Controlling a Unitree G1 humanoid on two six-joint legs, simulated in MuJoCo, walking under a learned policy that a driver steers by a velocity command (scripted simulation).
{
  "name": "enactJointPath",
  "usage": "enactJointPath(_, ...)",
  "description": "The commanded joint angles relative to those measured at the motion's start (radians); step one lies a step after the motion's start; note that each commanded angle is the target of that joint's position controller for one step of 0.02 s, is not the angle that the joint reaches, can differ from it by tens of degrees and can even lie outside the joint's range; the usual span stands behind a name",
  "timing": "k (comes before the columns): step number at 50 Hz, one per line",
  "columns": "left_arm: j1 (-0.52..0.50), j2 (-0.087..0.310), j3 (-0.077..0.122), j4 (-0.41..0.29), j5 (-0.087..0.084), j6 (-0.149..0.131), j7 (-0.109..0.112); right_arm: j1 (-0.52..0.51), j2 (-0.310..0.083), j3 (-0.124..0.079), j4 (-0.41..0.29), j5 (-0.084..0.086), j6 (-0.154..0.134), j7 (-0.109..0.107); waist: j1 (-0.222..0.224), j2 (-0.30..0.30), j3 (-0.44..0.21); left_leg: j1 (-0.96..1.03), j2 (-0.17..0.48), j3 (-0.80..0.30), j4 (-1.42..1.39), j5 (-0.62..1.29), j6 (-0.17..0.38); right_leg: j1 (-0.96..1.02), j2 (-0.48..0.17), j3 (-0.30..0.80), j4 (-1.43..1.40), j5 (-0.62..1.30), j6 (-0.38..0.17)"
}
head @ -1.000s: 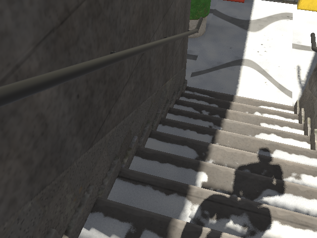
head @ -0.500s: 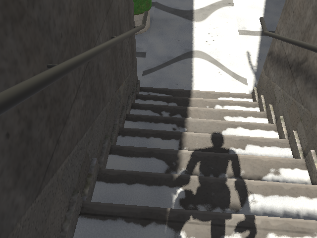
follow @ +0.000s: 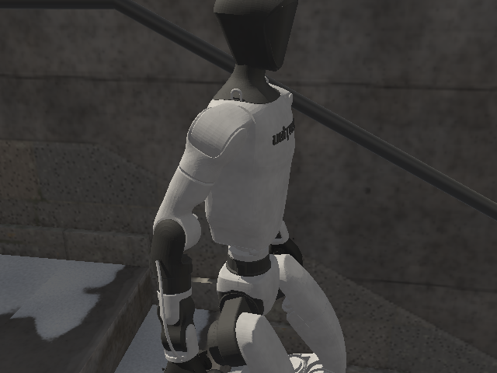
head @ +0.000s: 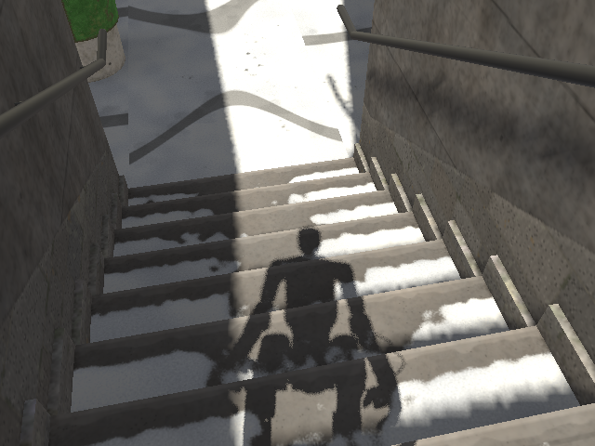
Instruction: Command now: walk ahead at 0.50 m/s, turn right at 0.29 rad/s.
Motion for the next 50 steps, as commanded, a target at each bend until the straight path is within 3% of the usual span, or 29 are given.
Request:
enactJointPath(1,0.012,0.008,-0.018,-0.078,-0.020,-0.040,0.001,-0.014,0.028,-0.001,-0.073,-0.017,-0.014,-0.025,-0.012,0.009,0.122,-0.092,0.092,-0.069,-0.597,0.463,0.065,-0.217,-0.304,0.202,-0.246,0.416,-0.267)
enactJointPath(6,0.100,0.015,-0.035,-0.058,0.042,-0.060,0.005,-0.035,0.009,0.021,-0.094,-0.061,0.000,0.025,0.026,-0.021,0.048,-0.158,0.063,-0.156,-0.732,0.998,0.054,-0.231,-0.244,0.274,0.023,-0.005,-0.245)
enactJointPath(9,0.277,-0.004,-0.077,-0.002,0.054,-0.043,0.027,-0.236,-0.048,0.027,-0.142,-0.021,0.016,0.002,0.106,-0.007,0.057,-0.149,0.060,-0.107,-1.049,1.305,0.028,-0.180,-0.242,0.286,0.177,-0.210,-0.188)
enactJointPath(15,0.279,0.144,-0.051,-0.019,0.041,0.002,0.028,-0.354,-0.110,0.022,-0.208,-0.032,0.032,-0.012,0.117,-0.064,0.158,0.108,0.005,-0.042,-1.195,0.867,0.019,-0.180,-0.319,0.379,0.280,-0.323,-0.093)
enactJointPath(18,0.292,0.167,-0.026,0.030,0.090,0.035,-0.052,0.121,-0.306,-0.096,-0.027,0.009,0.006,-0.024,-0.099,0.034,-0.027,0.692,-0.034,0.046,-1.257,0.967,0.110,-0.265,-0.175,0.192,0.846,-0.008,0.035)
enactJointPath(19,0.554,-0.027,-0.037,0.089,0.029,0.028,-0.067,0.300,-0.359,-0.102,0.048,-0.017,0.011,0.005,-0.037,0.299,-0.330,1.121,0.114,-0.050,-0.923,1.493,0.272,-0.486,-0.007,0.076,1.371,-0.531,0.090)
enactJointPath(20,0.438,0.047,-0.020,0.003,-0.028,0.012,-0.080,0.353,-0.368,-0.102,0.047,-0.043,0.005,0.027,-0.079,0.265,-0.309,1.069,0.185,-0.229,-0.971,1.590,0.307,-0.690,0.011,0.064,1.631,-0.564,0.076)
enactJointPath(22,0.024,0.099,-0.010,-0.174,-0.037,-0.020,-0.022,0.260,-0.243,-0.072,0.055,0.000,-0.014,0.036,-0.128,0.125,-0.022,0.716,0.268,-0.455,-1.242,0.542,0.367,-1.041,-0.055,0.094,1.641,-0.372,0.006)
enactJointPath(23,0.063,0.036,-0.032,-0.171,-0.026,-0.027,0.010,0.101,-0.097,-0.021,-0.003,-0.015,-0.024,0.039,-0.031,0.029,0.006,0.483,0.275,-0.426,-1.270,0.581,0.340,-0.903,-0.126,0.182,1.517,-0.155,-0.040)
enactJointPath(25,0.072,-0.055,-0.060,-0.192,0.002,-0.016,0.035,-0.035,-0.025,0.023,-0.012,-0.044,-0.039,0.017,0.092,-0.054,0.068,0.153,0.238,-0.351,-1.293,0.666,0.330,-0.728,-0.217,0.266,1.206,0.073,-0.065)
enactJointPath(28,0.010,0.005,-0.031,-0.171,0.020,-0.013,0.012,-0.052,-0.062,0.028,-0.026,0.005,-0.082,-0.034,0.045,0.024,0.048,-0.078,0.044,-0.095,-1.321,0.691,0.302,-0.408,-0.167,0.115,0.587,0.375,-0.011)
enactJointPath(32,-0.002,0.027,-0.038,-0.166,0.041,0.002,-0.001,0.148,-0.145,0.008,0.034,-0.048,-0.055,0.007,0.037,0.028,-0.026,0.050,0.075,-0.159,-1.099,0.979,0.305,-0.460,-0.116,0.080,0.655,0.290,0.063)
enactJointPath(33,-0.103,-0.014,-0.033,-0.189,-0.038,0.059,0.048,0.168,-0.195,-0.031,-0.006,0.108,-0.012,-0.052,0.033,0.011,-0.085,0.207,0.116,-0.229,-1.180,0.941,0.255,-0.427,-0.088,0.042,0.578,0.274,0.035)
enactJointPath(34,-0.227,0.014,-0.029,-0.213,-0.045,0.068,0.067,0.243,-0.148,-0.024,0.026,0.109,0.003,-0.083,-0.030,0.016,-0.001,0.363,0.123,-0.333,-1.135,0.735,0.266,-0.633,-0.151,0.144,0.520,0.391,0.023)
enactJointPath(35,-0.277,0.034,-0.059,-0.240,0.047,0.019,0.026,0.347,-0.027,0.022,0.116,-0.048,-0.034,-0.068,-0.101,0.009,0.098,0.633,0.159,-0.382,-1.001,0.727,0.278,-1.088,-0.198,0.284,0.426,0.370,0.054)
enactJointPath(36,-0.393,0.020,-0.020,-0.258,-0.033,0.031,0.049,0.368,-0.099,-0.023,0.050,0.072,-0.005,-0.104,-0.111,-0.021,0.033,0.668,0.085,-0.351,-1.011,0.592,0.272,-0.929,-0.139,0.160,0.282,0.462,0.039)
enactJointPath(37,-0.423,0.023,-0.024,-0.255,-0.048,0.032,0.046,0.307,-0.128,-0.029,0.030,0.067,0.002,-0.117,-0.115,0.013,0.060,0.560,0.076,-0.353,-1.003,0.576,0.266,-0.836,-0.125,0.155,0.252,0.472,0.033)
enactJointPath(38,-0.387,-0.003,-0.060,-0.256,0.049,0.002,-0.001,0.501,0.058,0.029,0.147,-0.050,-0.023,-0.094,-0.149,0.054,0.072,0.682,0.106,-0.372,-0.922,0.672,0.265,-1.091,-0.181,0.184,0.246,0.519,0.041)
enactJointPath(39,-0.515,0.015,-0.025,-0.279,-0.036,0.002,0.019,0.316,-0.033,-0.011,0.038,0.059,-0.016,-0.118,-0.123,-0.050,0.089,0.413,0.020,-0.283,-0.954,0.550,0.239,-0.691,-0.114,0.125,0.098,0.665,0.045)
enactJointPath(40,-0.399,-0.047,-0.087,-0.254,0.052,0.006,-0.017,0.387,0.086,0.039,0.088,-0.027,-0.027,-0.087,-0.142,0.020,0.039,0.225,-0.016,-0.161,-0.937,0.412,0.218,-0.544,-0.162,0.069,-0.025,0.879,0.019)
enactJointPath(42,-0.428,-0.016,-0.069,-0.289,0.030,0.020,-0.031,0.375,-0.006,0.022,0.096,-0.029,-0.020,-0.044,-0.117,0.040,0.104,-0.049,-0.021,-0.163,-0.969,0.398,0.220,-0.230,-0.117,0.002,0.052,0.773,0.017)
enactJointPath(43,-0.485,-0.012,-0.045,-0.277,-0.100,0.025,0.004,0.219,-0.070,-0.012,0.039,0.093,-0.005,-0.077,-0.127,-0.061,0.129,-0.007,-0.024,-0.212,-0.948,0.492,0.206,-0.166,-0.037,0.007,0.071,0.651,0.049)
enactJointPath(44,-0.452,-0.033,-0.084,-0.303,0.028,0.028,-0.027,0.417,-0.022,0.026,0.127,-0.014,-0.020,-0.058,-0.121,0.064,0.114,0.097,-0.005,-0.179,-0.929,0.468,0.198,-0.200,-0.125,0.041,-0.071,0.617,0.031)
enactJointPath(45,-0.511,-0.008,-0.053,-0.278,-0.108,0.020,0.020,0.275,-0.073,-0.017,0.072,0.067,0.013,-0.095,-0.164,-0.025,0.179,0.132,-0.027,-0.178,-0.875,0.627,0.197,-0.173,-0.036,-0.020,-0.051,0.523,0.058)
enactJointPath(46,-0.368,0.002,-0.074,-0.253,0.032,0.029,-0.013,0.401,-0.059,0.012,0.138,-0.019,-0.008,-0.057,-0.107,0.031,0.100,0.225,-0.014,-0.202,-0.802,0.649,0.166,-0.087,-0.124,0.075,-0.200,0.564,0.022)
enactJointPath(47,-0.253,0.005,-0.039,-0.168,-0.094,0.020,0.038,0.263,-0.077,-0.028,0.097,0.048,0.036,-0.101,-0.065,-0.027,0.086,0.255,-0.069,-0.093,-0.572,0.798,0.174,0.016,-0.040,-0.021,-0.244,0.562,0.031)
enactJointPath(48,0.070,0.107,-0.011,-0.087,0.001,0.017,0.013,0.367,-0.086,0.004,0.156,-0.059,0.016,0.001,0.050,-0.013,-0.008,0.094,-0.064,-0.098,-0.451,0.875,0.115,0.411,-0.089,-0.031,-0.252,0.712,-0.037)
enactJointPath(49,0.431,0.172,0.038,-0.008,0.016,0.011,0.007,0.329,-0.027,0.012,0.160,-0.069,0.003,0.069,0.212,-0.126,-0.106,-0.250,-0.091,-0.148,-0.113,0.695,0.066,0.887,-0.174,0.087,-0.130,0.829,-0.170)
enactJointPath(50,0.460,0.242,0.052,-0.012,0.021,0.029,-0.017,0.484,0.044,0.017,0.185,-0.035,-0.001,0.099,0.134,-0.204,-0.444,-0.364,-0.148,-0.051,0.375,-0.160,0.030,1.165,-0.417,0.215,0.233,1.309,-0.377)
Velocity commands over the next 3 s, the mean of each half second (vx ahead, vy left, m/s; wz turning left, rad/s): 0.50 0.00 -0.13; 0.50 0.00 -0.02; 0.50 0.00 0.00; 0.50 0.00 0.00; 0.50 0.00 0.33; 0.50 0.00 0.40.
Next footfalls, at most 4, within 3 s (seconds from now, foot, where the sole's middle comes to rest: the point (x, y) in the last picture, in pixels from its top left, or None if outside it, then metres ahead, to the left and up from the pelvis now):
0.36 left None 0.34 0.21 -0.94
0.96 right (299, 421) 0.69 0.01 -1.10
1.48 left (227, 357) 0.99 0.25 -1.27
2.10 right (291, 295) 1.35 0.03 -1.44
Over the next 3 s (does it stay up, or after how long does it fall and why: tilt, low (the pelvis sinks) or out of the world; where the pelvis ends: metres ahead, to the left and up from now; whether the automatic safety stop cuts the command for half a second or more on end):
stays up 1.69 0.25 -0.88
